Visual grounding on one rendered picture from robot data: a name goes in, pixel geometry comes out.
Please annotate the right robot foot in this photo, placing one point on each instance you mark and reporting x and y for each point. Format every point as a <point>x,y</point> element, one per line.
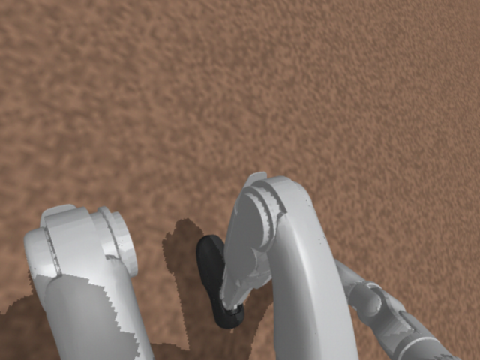
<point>211,264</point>

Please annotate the right robot hand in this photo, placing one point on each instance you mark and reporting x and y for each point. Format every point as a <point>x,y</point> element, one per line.
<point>348,278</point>

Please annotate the right robot arm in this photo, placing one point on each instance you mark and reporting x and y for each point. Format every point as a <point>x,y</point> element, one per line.
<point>399,333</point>

